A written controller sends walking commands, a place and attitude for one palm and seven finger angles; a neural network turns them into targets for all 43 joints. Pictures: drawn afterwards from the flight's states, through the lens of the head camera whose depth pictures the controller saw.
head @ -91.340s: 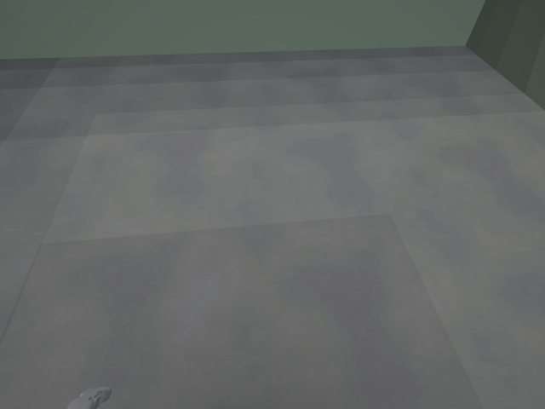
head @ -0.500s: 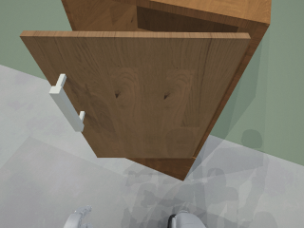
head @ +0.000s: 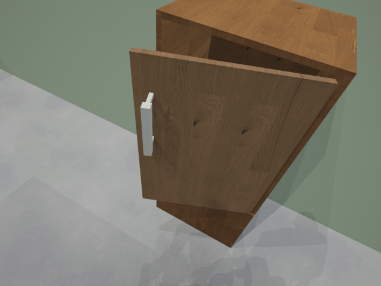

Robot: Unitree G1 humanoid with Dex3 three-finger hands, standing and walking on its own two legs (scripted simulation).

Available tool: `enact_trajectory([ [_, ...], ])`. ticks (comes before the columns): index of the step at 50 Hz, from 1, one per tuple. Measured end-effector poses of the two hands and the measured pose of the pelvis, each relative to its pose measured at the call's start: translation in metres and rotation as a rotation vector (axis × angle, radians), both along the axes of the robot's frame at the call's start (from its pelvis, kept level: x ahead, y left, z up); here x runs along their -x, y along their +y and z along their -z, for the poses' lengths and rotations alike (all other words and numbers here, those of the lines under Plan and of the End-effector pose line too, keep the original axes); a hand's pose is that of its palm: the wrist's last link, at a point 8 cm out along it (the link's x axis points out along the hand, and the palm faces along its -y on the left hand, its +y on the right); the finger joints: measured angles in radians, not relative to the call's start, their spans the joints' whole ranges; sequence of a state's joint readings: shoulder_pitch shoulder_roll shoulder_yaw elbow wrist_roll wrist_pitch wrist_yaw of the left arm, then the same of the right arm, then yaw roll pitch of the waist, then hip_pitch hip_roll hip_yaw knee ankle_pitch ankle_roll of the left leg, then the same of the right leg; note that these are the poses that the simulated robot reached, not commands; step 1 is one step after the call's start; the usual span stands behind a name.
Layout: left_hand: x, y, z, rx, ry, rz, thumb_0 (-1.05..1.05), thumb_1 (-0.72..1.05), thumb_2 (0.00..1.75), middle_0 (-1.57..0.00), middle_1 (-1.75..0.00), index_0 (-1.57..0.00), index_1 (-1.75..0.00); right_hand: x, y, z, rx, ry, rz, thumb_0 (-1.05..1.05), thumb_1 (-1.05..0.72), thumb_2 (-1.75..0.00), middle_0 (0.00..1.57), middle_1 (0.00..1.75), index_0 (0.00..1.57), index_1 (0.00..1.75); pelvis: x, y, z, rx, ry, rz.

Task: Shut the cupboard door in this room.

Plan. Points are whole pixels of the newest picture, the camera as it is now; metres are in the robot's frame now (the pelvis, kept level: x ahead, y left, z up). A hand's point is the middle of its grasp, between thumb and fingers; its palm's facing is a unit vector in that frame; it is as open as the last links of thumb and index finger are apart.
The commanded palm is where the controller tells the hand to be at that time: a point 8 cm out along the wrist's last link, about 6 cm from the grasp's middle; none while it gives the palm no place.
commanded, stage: come to a stop and stand still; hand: left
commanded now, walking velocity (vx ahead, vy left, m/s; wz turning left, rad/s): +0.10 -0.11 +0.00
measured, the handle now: (149, 125) +0.45 +0.15 +0.08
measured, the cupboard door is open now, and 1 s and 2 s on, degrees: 22 22 22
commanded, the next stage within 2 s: look again from close up in 0.70 s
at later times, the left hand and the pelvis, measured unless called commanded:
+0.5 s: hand out of the picture -0.01 +0.11 -0.18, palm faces -0.01 -0.98 -0.17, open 7.3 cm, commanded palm none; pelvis -0.02 -0.06 +0.00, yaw -1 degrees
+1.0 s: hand out of the picture -0.02 +0.12 -0.19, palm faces -0.02 -0.98 -0.18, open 7.4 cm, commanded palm none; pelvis +0.00 -0.04 -0.01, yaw -3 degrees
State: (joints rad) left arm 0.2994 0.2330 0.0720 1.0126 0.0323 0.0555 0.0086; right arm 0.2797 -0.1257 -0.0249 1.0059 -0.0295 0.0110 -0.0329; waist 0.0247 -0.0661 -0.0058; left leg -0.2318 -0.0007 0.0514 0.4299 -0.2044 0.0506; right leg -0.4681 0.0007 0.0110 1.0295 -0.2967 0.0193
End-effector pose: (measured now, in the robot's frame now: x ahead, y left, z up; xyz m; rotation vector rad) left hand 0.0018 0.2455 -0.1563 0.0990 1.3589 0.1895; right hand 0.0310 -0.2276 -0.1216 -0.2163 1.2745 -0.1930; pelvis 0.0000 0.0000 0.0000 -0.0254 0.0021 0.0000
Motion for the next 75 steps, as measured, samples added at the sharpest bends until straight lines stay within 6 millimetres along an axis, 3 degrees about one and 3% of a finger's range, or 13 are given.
enact_trajectory([
  [3,0.026,-0.002,-0.002,0.006,0.088,0.014,0.00,0.91,0.90,-0.20,-0.30,-0.19,-0.29,0.014,0.001,0.000,-0.007,0.009,0.030,0.01,-0.94,-0.90,0.21,0.30,0.20,0.30,0.001,0.001,-0.002,-0.007,0.012,0.013],
  [6,0.037,-0.010,-0.004,0.014,0.146,0.039,0.00,0.91,0.90,-0.20,-0.30,-0.19,-0.29,0.034,0.001,0.002,-0.017,0.039,0.059,0.01,-0.93,-0.90,0.21,0.30,0.20,0.30,0.004,-0.003,-0.003,-0.012,0.017,0.021],
  [13,0.017,-0.044,-0.004,0.013,0.084,0.080,0.01,0.91,0.90,-0.20,-0.30,-0.19,-0.29,0.091,-0.010,0.018,-0.072,0.176,0.121,0.00,-0.91,-0.90,0.21,0.30,0.20,0.30,0.017,-0.024,0.002,-0.036,0.016,0.022],
  [17,0.009,-0.064,-0.006,-0.008,0.037,0.086,0.01,0.93,0.90,-0.20,-0.30,-0.20,-0.29,0.109,-0.019,0.027,-0.108,0.225,0.133,0.01,-0.91,-0.90,0.20,0.30,0.20,0.30,0.019,-0.039,0.004,-0.029,-0.007,0.017],
  [24,0.013,-0.086,-0.003,0.003,0.029,0.083,0.02,0.94,0.90,-0.20,-0.30,-0.20,-0.29,0.105,-0.029,0.029,-0.124,0.211,0.131,0.01,-0.91,-0.90,0.20,0.30,0.20,0.30,0.017,-0.057,0.004,-0.024,-0.030,0.018],
  [38,0.040,-0.115,0.000,0.063,0.114,0.038,0.00,0.92,0.90,-0.20,-0.30,-0.20,-0.29,0.062,-0.046,0.027,-0.088,0.169,0.085,0.01,-0.92,-0.90,0.20,0.30,0.20,0.30,0.009,-0.065,0.003,-0.025,-0.020,0.022],
  [44,0.040,-0.107,-0.002,0.043,0.108,0.066,0.00,0.91,0.90,-0.21,-0.30,-0.20,-0.30,0.039,-0.053,0.028,-0.063,0.105,0.083,0.02,-0.93,-0.90,0.20,0.30,0.20,0.30,0.007,-0.054,0.006,-0.002,-0.002,0.044],
  [53,0.006,-0.056,0.002,-0.016,0.026,0.098,0.00,0.91,0.90,-0.21,-0.30,-0.20,-0.30,0.010,-0.030,0.028,-0.049,-0.029,0.059,0.01,-0.95,-0.90,0.20,0.30,0.20,0.30,0.003,-0.028,0.012,-0.012,-0.018,0.049],
  [61,-0.021,-0.026,-0.005,-0.051,-0.026,0.133,0.00,0.91,0.90,-0.20,-0.30,-0.20,-0.29,0.014,-0.016,0.026,-0.057,-0.009,0.040,0.00,-0.95,-0.90,0.20,0.30,0.20,0.30,0.005,-0.014,0.010,-0.024,-0.007,0.053],
  [71,-0.020,-0.021,-0.006,-0.054,0.016,0.142,0.00,0.91,0.90,-0.20,-0.30,-0.20,-0.29,0.029,-0.011,0.027,-0.067,0.068,0.046,0.01,-0.92,-0.90,0.20,0.30,0.20,0.30,0.001,-0.010,0.008,-0.025,0.008,0.052],
  [73,-0.049,-0.014,-0.024,-0.077,-0.165,0.052,0.01,0.91,0.90,-0.21,-0.30,-0.20,-0.30,0.023,-0.016,0.021,-0.031,-0.032,0.047,0.01,-0.92,-0.90,0.21,0.30,0.20,0.30,0.005,-0.012,0.011,-0.022,0.004,0.043],
  [75,-0.091,-0.011,-0.064,-0.129,-0.472,0.035,0.01,0.91,0.90,-0.21,-0.30,-0.21,-0.30,0.010,-0.022,0.014,-0.003,-0.174,0.039,0.01,-0.92,-0.90,0.21,0.30,0.20,0.30,0.006,-0.016,0.014,-0.039,0.002,0.035],
])
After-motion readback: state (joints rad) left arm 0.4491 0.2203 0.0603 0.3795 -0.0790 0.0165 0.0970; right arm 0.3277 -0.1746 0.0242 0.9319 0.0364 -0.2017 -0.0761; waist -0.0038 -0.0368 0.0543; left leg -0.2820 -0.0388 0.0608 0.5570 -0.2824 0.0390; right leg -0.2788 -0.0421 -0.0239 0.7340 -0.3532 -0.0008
